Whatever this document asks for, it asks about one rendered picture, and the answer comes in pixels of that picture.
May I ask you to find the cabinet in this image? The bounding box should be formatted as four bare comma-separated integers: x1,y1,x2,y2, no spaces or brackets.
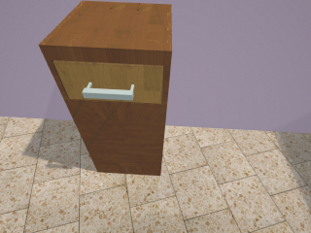
39,0,172,176

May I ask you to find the drawer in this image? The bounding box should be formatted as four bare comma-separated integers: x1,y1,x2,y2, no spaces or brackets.
53,60,163,104

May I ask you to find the handle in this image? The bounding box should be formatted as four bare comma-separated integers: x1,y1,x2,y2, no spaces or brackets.
82,83,134,101

